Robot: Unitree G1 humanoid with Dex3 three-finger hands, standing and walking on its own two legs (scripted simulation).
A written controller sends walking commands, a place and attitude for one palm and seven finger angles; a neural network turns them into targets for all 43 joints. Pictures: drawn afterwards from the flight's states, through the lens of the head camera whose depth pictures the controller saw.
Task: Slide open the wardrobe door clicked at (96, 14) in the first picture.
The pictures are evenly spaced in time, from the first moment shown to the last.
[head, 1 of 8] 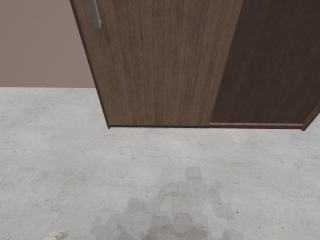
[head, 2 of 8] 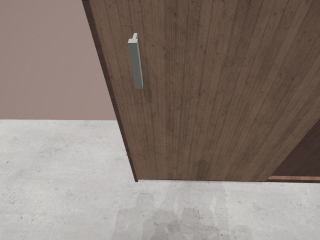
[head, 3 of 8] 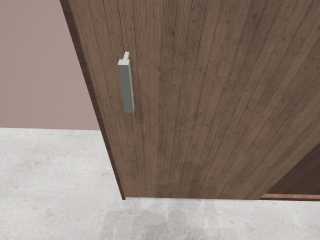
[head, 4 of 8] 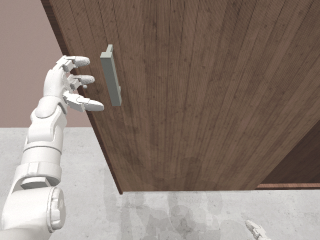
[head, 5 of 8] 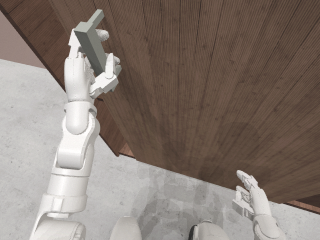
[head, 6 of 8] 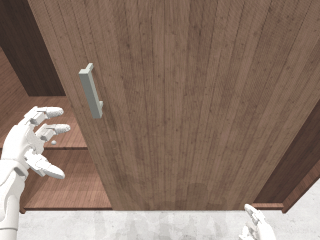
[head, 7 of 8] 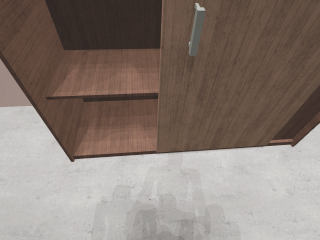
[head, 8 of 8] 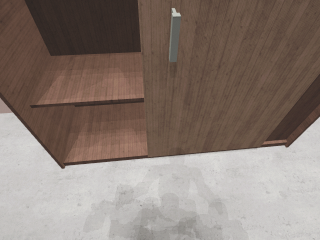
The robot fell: no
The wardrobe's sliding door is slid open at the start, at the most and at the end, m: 0.00 0.57 0.57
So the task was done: yes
